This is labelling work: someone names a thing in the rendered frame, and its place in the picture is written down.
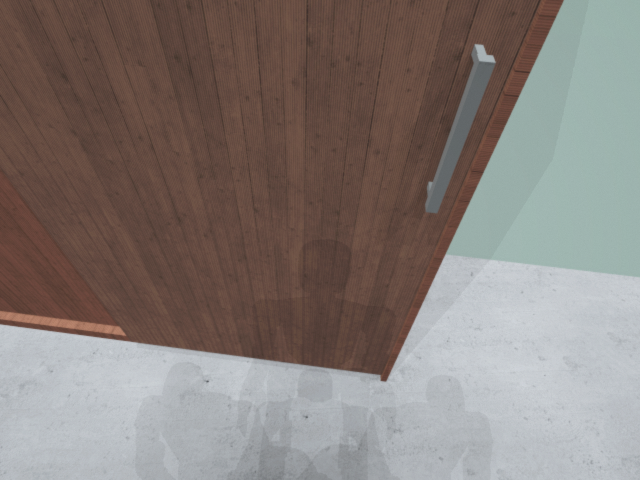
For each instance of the handle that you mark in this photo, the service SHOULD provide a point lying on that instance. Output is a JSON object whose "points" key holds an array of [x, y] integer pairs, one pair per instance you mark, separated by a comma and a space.
{"points": [[472, 96]]}

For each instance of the wardrobe door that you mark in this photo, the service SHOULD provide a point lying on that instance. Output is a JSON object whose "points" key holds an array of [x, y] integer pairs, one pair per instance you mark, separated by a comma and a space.
{"points": [[248, 177], [36, 277]]}

